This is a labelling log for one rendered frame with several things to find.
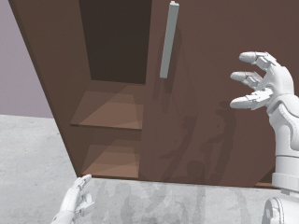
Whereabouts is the right robot forearm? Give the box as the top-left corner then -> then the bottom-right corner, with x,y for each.
266,94 -> 299,198

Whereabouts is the handle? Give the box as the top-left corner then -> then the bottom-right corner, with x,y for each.
160,1 -> 179,78

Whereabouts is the wardrobe door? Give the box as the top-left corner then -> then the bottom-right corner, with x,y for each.
258,166 -> 276,183
137,0 -> 299,188

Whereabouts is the robot left hand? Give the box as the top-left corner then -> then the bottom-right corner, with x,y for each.
59,174 -> 94,220

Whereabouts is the robot right hand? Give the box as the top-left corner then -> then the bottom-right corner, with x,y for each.
230,51 -> 294,110

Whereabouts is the right robot upper arm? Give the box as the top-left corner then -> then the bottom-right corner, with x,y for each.
262,197 -> 299,224

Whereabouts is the left robot forearm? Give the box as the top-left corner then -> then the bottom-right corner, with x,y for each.
50,211 -> 76,224

